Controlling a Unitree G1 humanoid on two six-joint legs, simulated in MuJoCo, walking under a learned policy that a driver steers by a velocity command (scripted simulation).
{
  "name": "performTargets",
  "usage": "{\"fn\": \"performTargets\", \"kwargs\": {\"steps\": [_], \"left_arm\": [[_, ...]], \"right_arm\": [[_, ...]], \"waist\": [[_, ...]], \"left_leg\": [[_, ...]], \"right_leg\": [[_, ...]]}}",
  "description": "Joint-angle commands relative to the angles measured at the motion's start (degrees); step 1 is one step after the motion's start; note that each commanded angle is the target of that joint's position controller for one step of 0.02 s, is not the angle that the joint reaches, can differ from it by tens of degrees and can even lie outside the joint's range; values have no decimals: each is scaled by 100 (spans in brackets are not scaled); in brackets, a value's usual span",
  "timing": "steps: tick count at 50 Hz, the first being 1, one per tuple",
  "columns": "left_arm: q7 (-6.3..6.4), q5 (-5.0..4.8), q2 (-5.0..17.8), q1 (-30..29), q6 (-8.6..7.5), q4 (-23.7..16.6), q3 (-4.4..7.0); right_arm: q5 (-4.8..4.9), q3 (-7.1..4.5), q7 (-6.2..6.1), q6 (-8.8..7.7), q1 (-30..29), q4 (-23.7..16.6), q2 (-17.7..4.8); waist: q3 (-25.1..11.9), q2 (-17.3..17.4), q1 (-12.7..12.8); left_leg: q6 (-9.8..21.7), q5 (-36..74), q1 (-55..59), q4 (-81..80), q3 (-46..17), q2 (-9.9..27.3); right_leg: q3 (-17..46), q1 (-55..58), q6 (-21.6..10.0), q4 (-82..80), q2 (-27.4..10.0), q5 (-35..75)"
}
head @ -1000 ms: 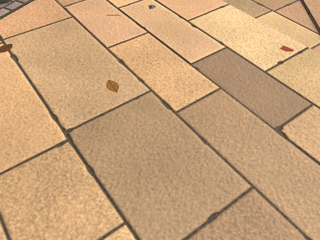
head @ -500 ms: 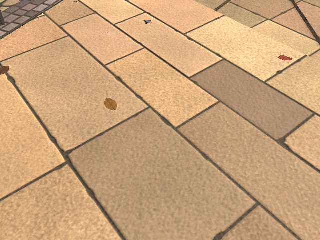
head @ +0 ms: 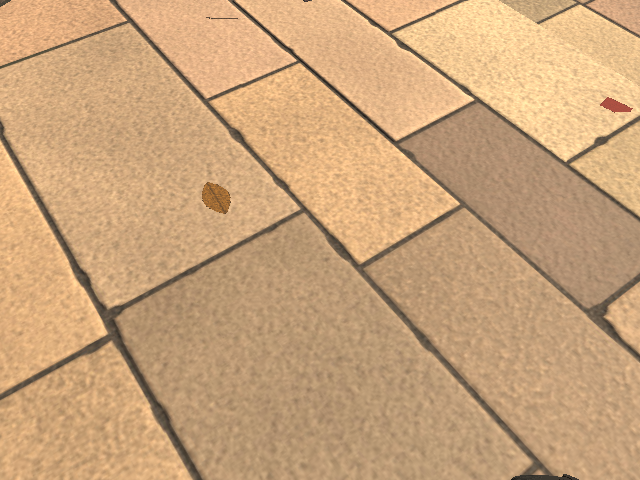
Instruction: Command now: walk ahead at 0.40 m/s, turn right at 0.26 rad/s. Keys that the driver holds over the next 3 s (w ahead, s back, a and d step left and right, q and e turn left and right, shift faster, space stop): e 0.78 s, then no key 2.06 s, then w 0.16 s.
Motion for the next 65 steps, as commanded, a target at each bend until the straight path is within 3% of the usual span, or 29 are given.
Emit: {"fn": "performTargets", "kwargs": {"steps": [1, 2, 3, 4, 5, 7, 11, 16, 23, 24, 25, 26, 27, 29, 30, 32, 35, 39, 45, 48, 49, 50, 51, 52, 53, 56, 60, 63, 65], "left_arm": [[-14, -185, 320, 224, -16, -446, 32], [33, -261, 507, 598, 69, -367, 158], [65, -123, 756, 37, 147, -499, 236], [48, -30, 662, -420, 165, -612, 245], [29, 8, 556, -531, 209, -634, 270], [-39, 108, 443, -412, 389, -642, 328], [-89, 82, 374, -769, 611, -910, 363], [-213, 74, 362, -1738, 673, -1391, 260], [-243, 99, 665, -2149, 693, -1833, 339], [-223, 102, 667, -1935, 625, -1819, 353], [-167, 134, 1018, -1554, 525, -1752, 455], [-90, 98, 1903, -1399, 517, -1831, 680], [-69, -53, 1832, -924, 588, -1699, 715], [4, -35, 1467, -1486, 679, -1783, 609], [43, -57, 1308, -1817, 708, -1868, 556], [35, -44, 1111, -2113, 697, -2001, 486], [-39, -22, 1374, -1902, 611, -1983, 551], [-64, 18, 1523, -1757, 662, -2018, 597], [-120, 95, 1473, -1915, 718, -2062, 554], [-78, -11, 1419, -2014, 786, -2017, 506], [-51, -37, 1175, -1890, 777, -2032, 433], [-41, -100, 796, -1726, 741, -2098, 327], [-22, 22, 1215, -2021, 735, -2108, 438], [-53, 34, 1282, -1973, 737, -2030, 468], [-87, 8, 1238, -1796, 744, -1899, 473], [-106, 31, 1113, -1544, 778, -1658, 423], [-22, -66, 894, -2004, 797, -1656, 260], [56, -99, 944, -1745, 744, -1455, 222], [111, 47, 1384, -1704, 633, -1396, 271]], "right_arm": [[-255, -450, -178, -145, 2986, 451, -1528], [-83, -487, -131, -52, 2661, 367, -1588], [54, -387, -125, -26, 1855, 154, -1179], [91, -262, -118, -72, 1422, 89, -741], [57, -197, -135, -108, 1338, 119, -532], [55, -132, -230, -148, 1532, 241, -362], [24, -153, -264, -208, 1676, 189, -659], [46, -161, -322, -96, 1771, 154, -811], [-16, -331, -331, 235, 2066, 98, -1128], [-21, -358, -332, 292, 2113, 105, -1167], [-31, -370, -311, 332, 2341, 84, -1138], [88, -263, -257, 344, 2220, -367, -700], [-7, -274, -277, 444, 1709, -466, -838], [84, -251, -265, 452, 1493, -510, -715], [53, -271, -287, 422, 1428, -531, -765], [-80, -299, -285, 468, 1637, -481, -844], [-15, -260, -284, 576, 1633, -575, -712], [17, -240, -306, 634, 1282, -807, -773], [93, -189, -322, 556, 1449, -858, -765], [87, -157, -346, 468, 2000, -727, -683], [1, -184, -372, 412, 1932, -787, -934], [-82, -222, -375, 377, 1706, -971, -1346], [-95, -254, -327, 367, 1458, -970, -1460], [-65, -169, -307, 328, 1264, -989, -1145], [-13, -119, -294, 296, 1001, -983, -976], [29, -86, -304, 259, 1077, -931, -903], [7, -113, -282, 298, 1648, -620, -1036], [43, -162, -268, 364, 1637, -471, -1146], [58, -129, -222, 310, 1733, -523, -975]], "waist": [[-1858, 654, -1138], [-2255, 961, -913], [-1438, 245, -621], [-733, 48, -547], [-437, 2, -403], [-326, 230, -180], [-418, 396, -9], [-423, 596, -204], [-398, 545, -457], [-516, 300, -310], [-838, -441, -166], [-1038, -1956, -158], [-1313, -1134, 134], [-652, -409, -142], [-454, -402, -289], [-634, -449, -445], [-829, -320, -435], [-756, -630, -270], [-786, -806, -249], [-690, -652, -532], [-584, -34, -435], [-649, 1055, -277], [-266, 1167, -397], [-177, 722, -239], [-130, 597, -63], [-369, 757, -105], [-536, 897, -512], [-554, 788, -343], [-806, 177, -525]], "left_leg": [[622, 351, 4465, -345, -2656, 2193], [1250, 993, 4406, -1045, -4213, 2859], [1090, 979, 3483, -1141, -3338, 2616], [909, 1432, 2586, -1293, -2461, 2334], [683, 1933, 2054, -1390, -1778, 2055], [476, 2732, 1486, -1407, -932, 1777], [500, 3215, 1419, -1405, -237, 1736], [381, 2970, 1483, -1215, 464, 1587], [229, 1968, 2092, -198, 359, 2092], [34, 1828, 1989, 379, 497, 2004], [-313, 1167, 1591, 1523, 731, 1635], [-801, -2074, -219, 3163, 1018, 447], [-870, -3452, -598, 4015, -161, 178], [-871, -2618, -808, 4049, -610, 393], [-846, -2203, -775, 3709, -693, 464], [-835, -1856, -467, 3518, -672, 351], [-894, -1831, -342, 3033, -731, 254], [-930, -1816, -290, 2345, -816, 171], [-717, -1897, 739, 1223, -644, -26], [-470, -1099, 1843, -634, -516, -114], [-327, -1290, 2067, -1410, -1302, 560], [61, -1459, 2294, -2019, -2930, 1949], [595, -766, 1137, -1977, -3205, 2344], [632, -396, 950, -1939, -2813, 2007], [482, -44, 929, -1801, -2273, 1644], [325, 1474, 1710, -1357, -1486, 1159], [398, 2262, 2382, -887, -1487, 1193], [105, 2384, 2247, -642, -1536, 1120], [-289, 1249, 1578, -568, -1407, 879]], "right_leg": [[-50, -2977, -235, 4369, -313, 1535], [242, -3733, -186, 5709, 237, -391], [453, -3901, -203, 5828, -250, 118], [389, -3886, -174, 5584, -400, 409], [384, -3697, -156, 5327, -550, 536], [307, -3323, -83, 5021, -605, 566], [115, -3588, 11, 4439, -548, 1072], [-307, -3276, 17, 2650, -497, 1982], [-478, -3020, -232, 1573, -337, 746], [-435, -2574, -307, 1005, -284, 1156], [281, -1817, -503, 350, -600, 2187], [2633, -830, -1509, 34, -2249, 4494], [3018, -820, -2007, -110, -2521, 4799], [2194, -1445, -1746, -252, -1988, 3933], [1919, -1652, -1464, -325, -1671, 3585], [1637, -1756, -1281, -280, -1345, 3834], [1694, -1685, -1241, -259, -1250, 3750], [2110, -1798, -1199, -461, -1182, 2260], [2257, -2190, -1009, -422, -1127, 1928], [2235, -2645, -590, -106, -923, 1765], [1986, -3003, -253, 323, -573, 1158], [1109, -3615, 31, 1349, 265, 293], [768, -3348, 111, 2149, 493, -384], [1025, -3039, 116, 2711, 366, -101], [990, -2929, 155, 2984, 346, 214], [764, -2938, 364, 2919, 284, 328], [306, -2504, 467, 1391, 64, 153], [263, -1614, 332, -387, -52, 1743], [1095, -630, 177, -246, -838, 3161]]}}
